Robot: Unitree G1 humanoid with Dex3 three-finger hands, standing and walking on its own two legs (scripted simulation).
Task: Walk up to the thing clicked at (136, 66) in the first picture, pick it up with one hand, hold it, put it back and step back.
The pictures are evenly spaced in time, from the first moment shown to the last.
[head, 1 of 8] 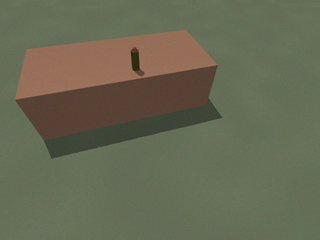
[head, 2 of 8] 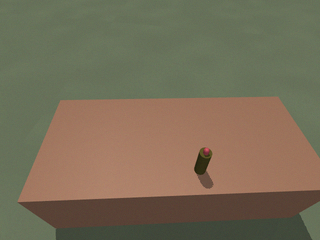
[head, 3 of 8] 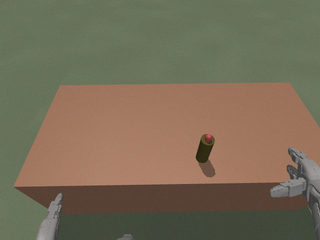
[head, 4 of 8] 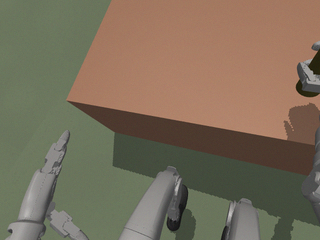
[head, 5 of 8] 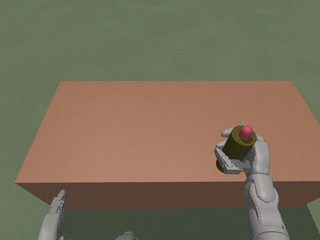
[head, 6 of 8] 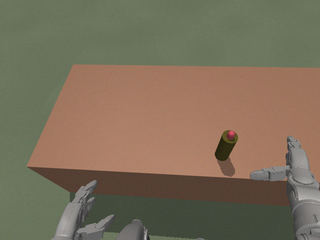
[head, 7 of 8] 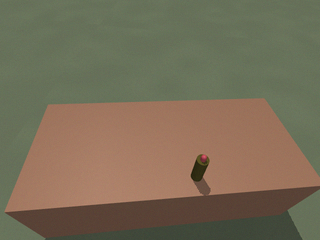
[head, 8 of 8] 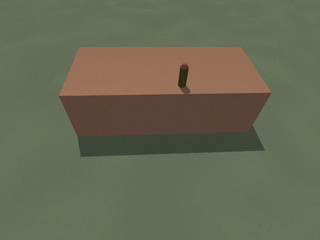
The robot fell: no
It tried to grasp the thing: yes
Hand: right
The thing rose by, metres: 0.29
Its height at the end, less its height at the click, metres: +0.00
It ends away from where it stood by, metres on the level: 0.03
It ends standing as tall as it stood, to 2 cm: yes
